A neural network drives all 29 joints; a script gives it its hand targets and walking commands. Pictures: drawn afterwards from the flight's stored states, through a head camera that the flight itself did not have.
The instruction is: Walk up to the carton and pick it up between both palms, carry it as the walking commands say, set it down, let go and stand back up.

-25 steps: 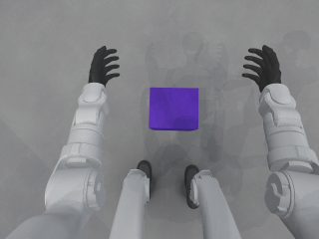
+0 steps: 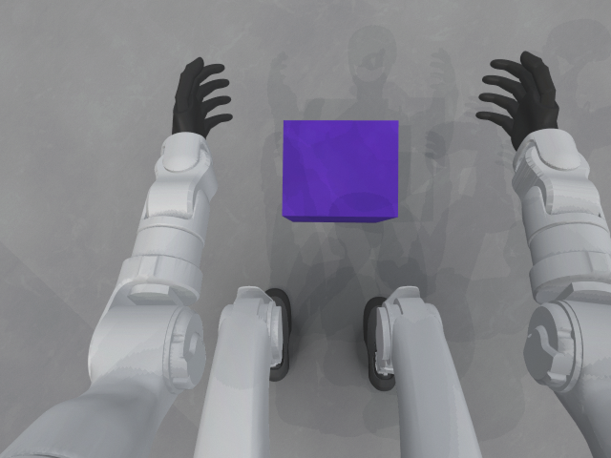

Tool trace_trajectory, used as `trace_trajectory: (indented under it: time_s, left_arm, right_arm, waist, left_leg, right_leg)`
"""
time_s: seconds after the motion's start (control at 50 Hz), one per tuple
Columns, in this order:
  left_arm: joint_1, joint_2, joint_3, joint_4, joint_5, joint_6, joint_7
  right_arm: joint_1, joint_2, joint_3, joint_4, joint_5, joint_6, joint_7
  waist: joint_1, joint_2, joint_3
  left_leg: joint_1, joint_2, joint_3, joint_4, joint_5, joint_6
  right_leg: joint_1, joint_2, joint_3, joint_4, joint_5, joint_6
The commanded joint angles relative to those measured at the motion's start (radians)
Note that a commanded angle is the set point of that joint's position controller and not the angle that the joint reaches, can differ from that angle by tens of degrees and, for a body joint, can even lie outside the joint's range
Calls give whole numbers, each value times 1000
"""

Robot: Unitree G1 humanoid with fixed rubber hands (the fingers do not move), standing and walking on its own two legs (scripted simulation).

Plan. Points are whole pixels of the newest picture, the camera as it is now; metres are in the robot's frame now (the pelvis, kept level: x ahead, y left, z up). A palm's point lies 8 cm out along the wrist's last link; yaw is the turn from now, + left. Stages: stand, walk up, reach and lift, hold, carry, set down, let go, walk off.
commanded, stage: reach and lift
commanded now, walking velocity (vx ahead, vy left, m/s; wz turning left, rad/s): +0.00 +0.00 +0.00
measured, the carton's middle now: (336, 179) +0.47 -0.02 -0.42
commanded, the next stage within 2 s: none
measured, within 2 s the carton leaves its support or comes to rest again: neither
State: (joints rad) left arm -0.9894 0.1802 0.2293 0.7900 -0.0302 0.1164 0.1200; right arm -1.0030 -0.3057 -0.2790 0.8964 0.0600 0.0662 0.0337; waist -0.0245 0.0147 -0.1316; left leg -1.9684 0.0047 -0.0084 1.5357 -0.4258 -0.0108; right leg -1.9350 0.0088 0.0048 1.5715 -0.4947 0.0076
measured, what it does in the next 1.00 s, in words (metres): lowers itself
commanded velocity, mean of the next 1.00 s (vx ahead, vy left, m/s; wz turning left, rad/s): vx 0.00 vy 0.00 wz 0.00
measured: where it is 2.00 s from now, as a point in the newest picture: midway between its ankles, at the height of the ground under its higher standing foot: (328, 354)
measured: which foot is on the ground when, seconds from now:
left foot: down 0.00-1.00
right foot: down 0.00-1.00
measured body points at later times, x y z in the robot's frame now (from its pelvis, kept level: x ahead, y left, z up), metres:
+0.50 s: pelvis -0.02 -0.01 -0.12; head +0.32 -0.02 +0.17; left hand +0.50 +0.16 -0.28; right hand +0.49 -0.23 -0.27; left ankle +0.10 +0.12 -0.51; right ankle +0.08 -0.12 -0.51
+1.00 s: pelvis -0.03 -0.01 -0.18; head +0.33 -0.02 +0.07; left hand +0.51 +0.18 -0.36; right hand +0.49 -0.22 -0.38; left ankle +0.10 +0.12 -0.51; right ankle +0.08 -0.12 -0.51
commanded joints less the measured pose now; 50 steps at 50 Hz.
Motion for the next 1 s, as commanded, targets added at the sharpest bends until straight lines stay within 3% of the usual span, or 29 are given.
trace_trajectory:
  time_s: [0.0, 0.18, 0.48, 0.68, 0.78, 0.98]
  left_arm:
    - [-236, 109, -14, -117, -24, -9, 15]
    - [-318, 151, -45, -42, -80, -19, 23]
    - [-427, 209, -99, 117, -167, -93, 29]
    - [-494, 244, -138, 206, -220, -131, 22]
    - [-491, 213, -186, 289, -277, -141, 5]
    - [-513, 227, -207, 268, -306, -140, 11]
  right_arm:
    - [-226, -155, 7, -117, 25, -9, -22]
    - [-302, -158, 63, -73, 74, -2, -68]
    - [-416, -181, 154, 37, 151, -58, -118]
    - [-475, -190, 209, 103, 196, -89, -129]
    - [-496, -193, 233, 121, 204, -106, -128]
    - [-508, -210, 245, 74, 214, -101, -129]
  waist:
    - [-27, 8, -986]
    - [-25, 4, -942]
    - [-23, -16, -834]
    - [-23, -22, -761]
    - [-52, -32, -706]
    - [-53, -26, -762]
  left_leg:
    - [640, -81, 54, -2, 224, -50]
    - [486, -65, 64, 139, 149, -38]
    - [370, -47, 42, 351, 152, -22]
    - [322, -31, 27, 459, 171, -22]
    - [264, -25, 19, 502, 175, -22]
    - [288, -26, 27, 537, 173, -21]
  right_leg:
    - [389, 66, -73, -85, 261, 24]
    - [334, 47, -56, 48, 207, 17]
    - [236, 10, -18, 252, 179, 21]
    - [201, -7, 7, 355, 193, 22]
    - [191, -18, 14, 392, 210, 22]
    - [239, -17, 1, 429, 222, 21]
